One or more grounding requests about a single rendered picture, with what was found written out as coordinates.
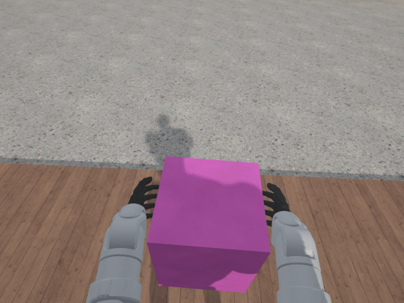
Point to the right robot hand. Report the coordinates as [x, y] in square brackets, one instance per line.
[279, 203]

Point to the left robot forearm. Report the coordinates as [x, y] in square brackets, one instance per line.
[118, 274]

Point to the left robot hand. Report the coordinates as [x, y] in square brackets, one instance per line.
[138, 196]

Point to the right robot forearm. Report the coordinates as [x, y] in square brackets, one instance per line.
[297, 263]

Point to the carton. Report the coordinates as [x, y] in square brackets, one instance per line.
[208, 229]

